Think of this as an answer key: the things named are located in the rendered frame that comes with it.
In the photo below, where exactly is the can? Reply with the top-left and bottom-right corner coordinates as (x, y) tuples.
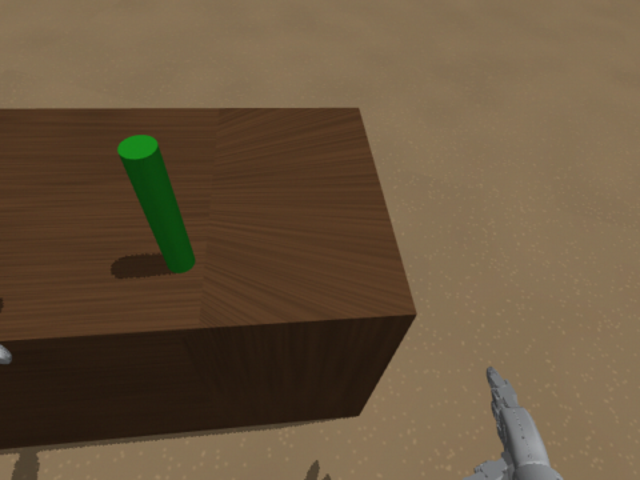
(117, 135), (195, 273)

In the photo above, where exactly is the right robot arm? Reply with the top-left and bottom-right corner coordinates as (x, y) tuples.
(512, 464), (563, 480)

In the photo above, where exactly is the right robot hand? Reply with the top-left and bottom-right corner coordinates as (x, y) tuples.
(463, 367), (551, 480)

